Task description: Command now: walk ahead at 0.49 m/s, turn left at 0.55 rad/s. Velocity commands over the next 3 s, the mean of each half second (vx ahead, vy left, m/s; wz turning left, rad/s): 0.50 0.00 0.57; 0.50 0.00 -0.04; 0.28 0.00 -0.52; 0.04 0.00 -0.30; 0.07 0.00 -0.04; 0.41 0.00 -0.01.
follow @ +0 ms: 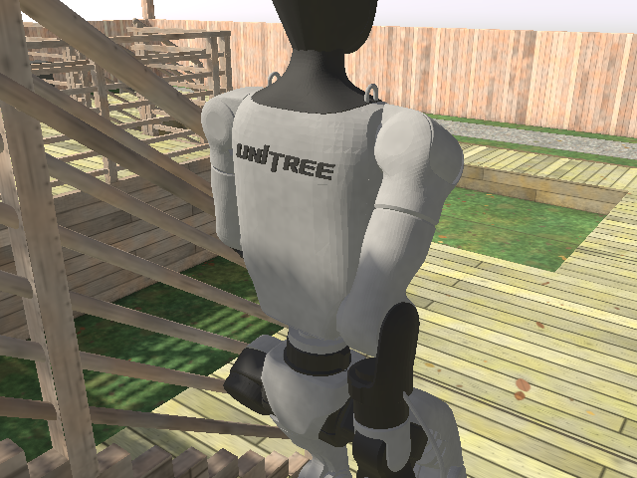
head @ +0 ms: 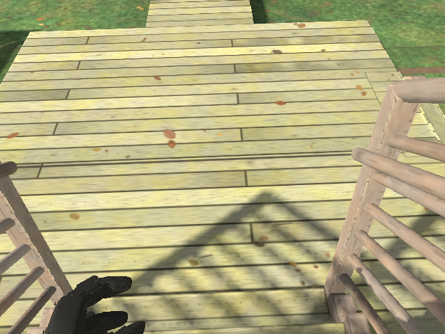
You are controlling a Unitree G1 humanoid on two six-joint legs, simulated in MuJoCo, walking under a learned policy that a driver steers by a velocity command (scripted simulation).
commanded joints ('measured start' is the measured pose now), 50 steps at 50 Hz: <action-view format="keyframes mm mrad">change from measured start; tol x64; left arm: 1 383 53 27 32 9 24 -27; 50 276 99 51 -57 -24 117 -31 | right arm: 1 -167 -127 -25 -107 11 0 11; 50 -146 -155 -26 -115 18 7 35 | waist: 1 219 63 66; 50 66 96 175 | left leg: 1 -473 136 -370 -166 417 76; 8 -872 127 -174 892 44 -54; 30 836 401 -180 -460 1886 142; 34 353 658 -514 -624 854 259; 50 -17 444 -99 -203 541 -19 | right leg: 1 574 71 -172 59 89 -4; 4 627 -93 -118 -661 -27 -68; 23 281 -152 -215 -114 -699 -99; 28 380 -176 -185 610 -163 -65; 30 -248 33 -100 1287 -1267 -1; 44 2 5 65 -61 199 -33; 50 110 52 -145 -81 -114 -16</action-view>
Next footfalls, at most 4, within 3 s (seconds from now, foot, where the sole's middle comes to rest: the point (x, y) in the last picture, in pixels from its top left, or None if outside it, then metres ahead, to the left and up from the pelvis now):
0.08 right None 0.15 -0.10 -0.85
0.58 left None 0.40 0.21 -1.04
1.08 right None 0.67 0.02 -1.23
1.60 left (177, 318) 0.92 0.19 -1.42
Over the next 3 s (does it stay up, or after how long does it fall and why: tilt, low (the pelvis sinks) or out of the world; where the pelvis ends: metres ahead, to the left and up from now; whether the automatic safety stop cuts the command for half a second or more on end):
stays up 0.86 0.02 -0.60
